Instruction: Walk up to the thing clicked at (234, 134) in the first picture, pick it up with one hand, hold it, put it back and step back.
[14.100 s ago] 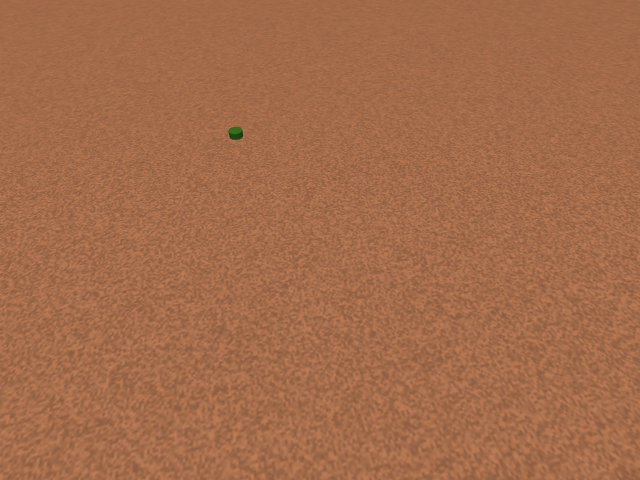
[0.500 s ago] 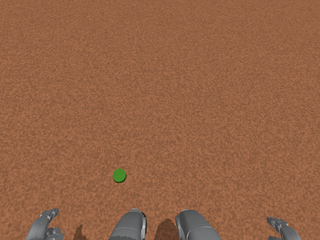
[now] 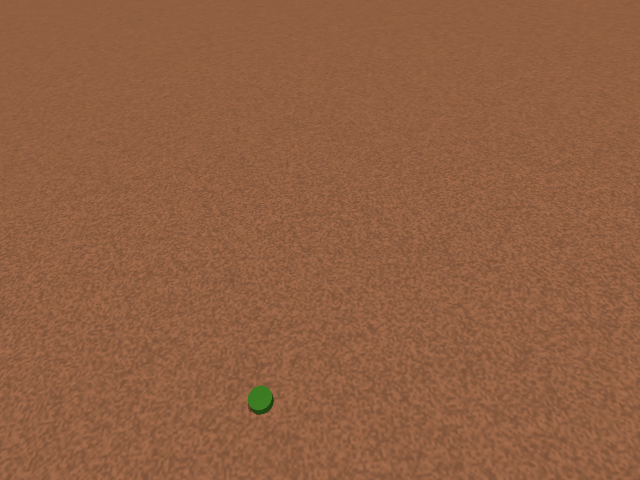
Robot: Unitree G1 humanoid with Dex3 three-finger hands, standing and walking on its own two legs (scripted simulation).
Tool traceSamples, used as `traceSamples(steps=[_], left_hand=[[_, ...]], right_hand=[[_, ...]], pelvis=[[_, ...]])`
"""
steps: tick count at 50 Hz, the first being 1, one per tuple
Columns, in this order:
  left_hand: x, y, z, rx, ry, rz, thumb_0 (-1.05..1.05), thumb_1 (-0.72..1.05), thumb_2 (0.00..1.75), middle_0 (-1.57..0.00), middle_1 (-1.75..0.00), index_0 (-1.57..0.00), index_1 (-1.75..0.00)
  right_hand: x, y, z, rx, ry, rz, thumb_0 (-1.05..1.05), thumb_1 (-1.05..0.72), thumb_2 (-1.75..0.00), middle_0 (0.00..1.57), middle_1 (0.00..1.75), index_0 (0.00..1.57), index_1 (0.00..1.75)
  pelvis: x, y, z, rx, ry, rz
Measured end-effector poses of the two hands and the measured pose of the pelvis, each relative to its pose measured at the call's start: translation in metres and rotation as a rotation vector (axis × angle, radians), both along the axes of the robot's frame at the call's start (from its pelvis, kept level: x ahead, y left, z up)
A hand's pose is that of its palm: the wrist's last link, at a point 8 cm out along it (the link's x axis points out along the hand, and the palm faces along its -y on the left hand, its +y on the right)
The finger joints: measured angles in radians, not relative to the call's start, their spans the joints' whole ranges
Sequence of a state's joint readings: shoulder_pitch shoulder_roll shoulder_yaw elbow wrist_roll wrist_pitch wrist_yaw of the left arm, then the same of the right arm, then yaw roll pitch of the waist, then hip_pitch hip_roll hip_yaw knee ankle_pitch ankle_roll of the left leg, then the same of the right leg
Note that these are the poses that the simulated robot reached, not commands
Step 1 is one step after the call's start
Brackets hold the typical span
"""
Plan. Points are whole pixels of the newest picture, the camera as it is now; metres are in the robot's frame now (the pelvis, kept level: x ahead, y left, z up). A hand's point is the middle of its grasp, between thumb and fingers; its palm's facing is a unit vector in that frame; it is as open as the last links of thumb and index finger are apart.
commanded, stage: walk up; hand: left
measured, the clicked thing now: (260, 399) +0.51 +0.28 -0.75
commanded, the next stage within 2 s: stand in 0.18 s
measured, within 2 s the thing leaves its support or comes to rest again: neither
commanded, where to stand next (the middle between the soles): +0.16 +0.02 m, yaw +3 degrees
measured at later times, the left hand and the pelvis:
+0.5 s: hand out of the picture +0.09 +0.27 -0.15, palm faces +0.00 -0.95 -0.32, open 7.4 cm; pelvis +0.03 +0.02 +0.00, yaw +1 degrees
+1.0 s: hand out of the picture +0.14 +0.26 -0.14, palm faces -0.01 -0.94 -0.34, open 7.4 cm; pelvis +0.05 +0.01 +0.01, yaw +2 degrees
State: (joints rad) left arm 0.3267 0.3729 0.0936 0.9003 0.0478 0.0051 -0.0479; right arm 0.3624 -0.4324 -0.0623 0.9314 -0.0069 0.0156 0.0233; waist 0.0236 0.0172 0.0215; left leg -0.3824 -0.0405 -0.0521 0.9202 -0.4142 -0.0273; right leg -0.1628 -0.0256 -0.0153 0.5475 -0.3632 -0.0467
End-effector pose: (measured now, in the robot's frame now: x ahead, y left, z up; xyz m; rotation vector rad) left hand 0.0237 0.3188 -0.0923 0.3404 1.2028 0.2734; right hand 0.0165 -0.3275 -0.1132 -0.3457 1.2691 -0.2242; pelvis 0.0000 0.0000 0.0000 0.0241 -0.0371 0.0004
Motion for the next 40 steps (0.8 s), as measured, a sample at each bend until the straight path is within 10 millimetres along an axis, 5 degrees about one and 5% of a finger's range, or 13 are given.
traceSamples(steps=[4,10,24,40], left_hand=[[-0.005,0.015,0.003,0.001,-0.039,0.02,0.01,0.9,0.9,-0.2,-0.3,-0.2,-0.3],[-0.011,0.037,-0.019,-0.014,0.041,0.028,0.01,0.91,0.9,-0.2,-0.3,-0.2,-0.3],[0.058,-0.007,-0.023,-0.085,-0.045,-0.042,0.01,0.91,0.9,-0.2,-0.3,-0.2,-0.3],[0.099,-0.007,-0.012,-0.063,-0.019,-0.042,0.01,0.91,0.9,-0.2,-0.3,-0.2,-0.3]], right_hand=[[0.001,0.006,0.007,-0.01,0.057,0.053,0.01,-0.91,-0.9,0.2,0.3,0.2,0.3],[0.047,0.029,0.016,-0.046,-0.098,0.095,0.01,-0.91,-0.9,0.2,0.3,0.2,0.3],[0.135,0.071,0.013,0.071,-0.252,0.098,0.0,-0.91,-0.9,0.2,0.3,0.21,0.3],[0.111,0.046,0.005,0.049,-0.048,0.035,0.0,-0.91,-0.9,0.2,0.3,0.2,0.3]], pelvis=[[0.001,0.007,0.001,-0.013,0.002,0.032],[0.008,0.024,-0.008,0.012,-0.019,0.031],[0.024,0.02,0.001,-0.014,-0.035,0.023],[0.046,0.012,0.011,-0.02,-0.004,0.032]])
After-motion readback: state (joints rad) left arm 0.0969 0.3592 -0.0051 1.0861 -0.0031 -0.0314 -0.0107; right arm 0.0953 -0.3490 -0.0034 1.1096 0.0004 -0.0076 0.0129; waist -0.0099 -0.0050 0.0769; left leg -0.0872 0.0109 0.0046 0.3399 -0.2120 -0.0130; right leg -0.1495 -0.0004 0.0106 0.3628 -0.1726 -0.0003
